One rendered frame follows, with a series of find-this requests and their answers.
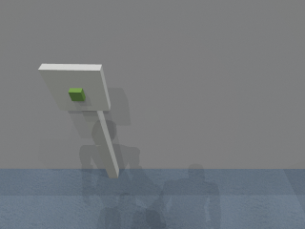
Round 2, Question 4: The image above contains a panel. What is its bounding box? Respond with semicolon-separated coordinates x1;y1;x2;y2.
38;63;119;178

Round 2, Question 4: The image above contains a button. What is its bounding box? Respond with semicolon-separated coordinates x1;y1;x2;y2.
68;88;86;101

